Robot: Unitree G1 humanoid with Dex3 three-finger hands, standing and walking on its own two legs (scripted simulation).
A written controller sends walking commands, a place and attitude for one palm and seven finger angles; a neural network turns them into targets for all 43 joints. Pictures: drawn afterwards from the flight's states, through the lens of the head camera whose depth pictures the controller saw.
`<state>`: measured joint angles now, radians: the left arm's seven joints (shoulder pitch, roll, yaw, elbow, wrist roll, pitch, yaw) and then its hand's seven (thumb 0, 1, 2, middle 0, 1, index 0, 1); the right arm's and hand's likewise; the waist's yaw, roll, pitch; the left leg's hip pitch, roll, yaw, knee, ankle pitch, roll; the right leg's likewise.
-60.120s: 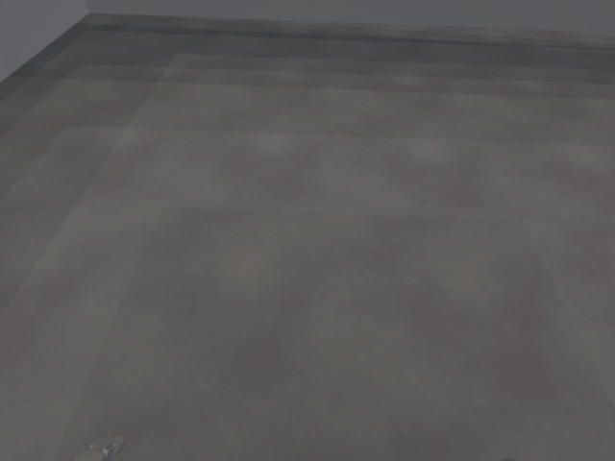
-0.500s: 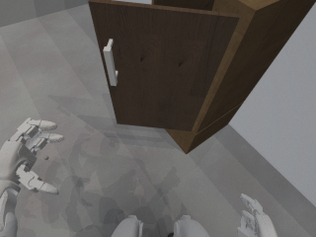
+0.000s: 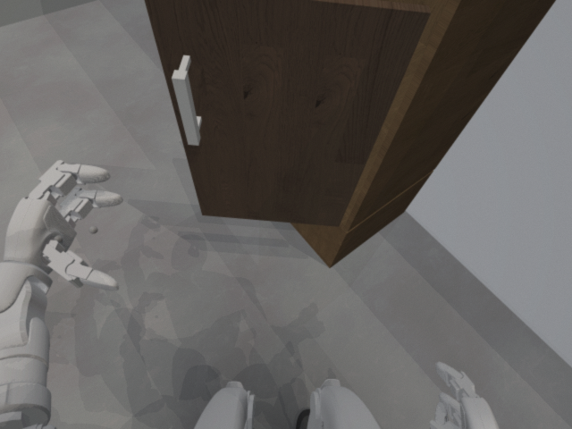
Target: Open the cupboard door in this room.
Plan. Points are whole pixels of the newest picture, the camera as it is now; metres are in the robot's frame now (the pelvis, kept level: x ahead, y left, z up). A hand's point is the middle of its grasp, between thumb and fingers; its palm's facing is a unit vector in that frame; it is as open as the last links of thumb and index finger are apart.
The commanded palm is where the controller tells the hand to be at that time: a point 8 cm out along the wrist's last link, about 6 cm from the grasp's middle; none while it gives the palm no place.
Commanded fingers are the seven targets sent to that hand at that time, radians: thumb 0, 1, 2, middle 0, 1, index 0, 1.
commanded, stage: move the hooked fingers beside the handle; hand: left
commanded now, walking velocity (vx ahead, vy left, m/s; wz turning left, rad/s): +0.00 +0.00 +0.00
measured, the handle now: (190, 103) +0.60 +0.18 +0.04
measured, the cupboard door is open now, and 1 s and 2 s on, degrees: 49 49 49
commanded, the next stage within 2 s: none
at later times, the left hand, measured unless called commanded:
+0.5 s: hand (112, 184) +0.43 +0.26 +0.04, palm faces -0.01 -1.00 -0.03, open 14.0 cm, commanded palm +0.41 +0.31 +0.05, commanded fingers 0.00 -0.50 0.30 -0.30 -1.20 -0.30 -1.20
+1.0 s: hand (133, 142) +0.51 +0.25 +0.04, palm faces -0.01 -1.00 -0.02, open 14.0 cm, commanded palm +0.50 +0.29 +0.04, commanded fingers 0.00 -0.50 0.30 -0.30 -1.20 -0.30 -1.20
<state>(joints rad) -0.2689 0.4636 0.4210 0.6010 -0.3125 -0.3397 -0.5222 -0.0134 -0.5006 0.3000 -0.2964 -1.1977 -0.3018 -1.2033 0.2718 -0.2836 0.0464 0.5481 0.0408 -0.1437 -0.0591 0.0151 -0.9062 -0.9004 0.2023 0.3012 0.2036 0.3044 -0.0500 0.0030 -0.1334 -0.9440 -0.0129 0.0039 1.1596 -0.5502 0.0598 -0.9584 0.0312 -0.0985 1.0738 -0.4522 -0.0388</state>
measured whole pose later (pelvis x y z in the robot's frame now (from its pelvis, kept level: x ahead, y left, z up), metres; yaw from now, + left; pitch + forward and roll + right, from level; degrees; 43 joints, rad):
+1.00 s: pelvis +0.00 +0.01 -0.02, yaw -2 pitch +26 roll -5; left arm -0.87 0.68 0.50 1.17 -0.13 -0.40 -0.44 -0.01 -0.50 0.30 -0.30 -1.20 -0.30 -1.20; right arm 0.37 -0.29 0.07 0.60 0.00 0.05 -0.02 0.01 -0.91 -0.90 0.20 0.30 0.20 0.30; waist -0.18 0.02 -0.11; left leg -1.12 0.01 0.01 1.23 -0.56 0.07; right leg -1.13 0.05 -0.10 1.11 -0.44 -0.03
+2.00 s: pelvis +0.00 +0.02 -0.02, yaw -3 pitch +28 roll -7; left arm -0.96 0.68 0.48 1.19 -0.08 -0.41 -0.39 -0.01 -0.50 0.30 -0.30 -1.20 -0.30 -1.20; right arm 0.37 -0.28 0.08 0.58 -0.02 0.10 0.00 0.01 -0.91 -0.90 0.20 0.30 0.20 0.30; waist -0.21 0.03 -0.11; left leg -1.16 0.01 -0.01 1.24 -0.57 0.08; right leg -1.14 0.05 -0.11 1.09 -0.44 -0.01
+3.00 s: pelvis +0.01 +0.01 -0.02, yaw -2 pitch +27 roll -5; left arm -0.92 0.57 0.41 1.17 -0.09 -0.42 -0.30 -0.01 -0.50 0.30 -0.29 -1.20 -0.30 -1.20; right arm 0.37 -0.27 0.06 0.59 -0.02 0.10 0.02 0.01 -0.91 -0.90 0.20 0.30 0.20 0.30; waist -0.20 0.03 -0.12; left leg -1.13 0.01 0.00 1.23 -0.58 0.07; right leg -1.13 0.06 -0.10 1.11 -0.45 -0.03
